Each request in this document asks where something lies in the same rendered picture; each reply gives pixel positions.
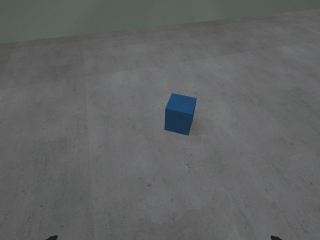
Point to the carton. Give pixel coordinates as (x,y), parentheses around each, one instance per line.
(179,113)

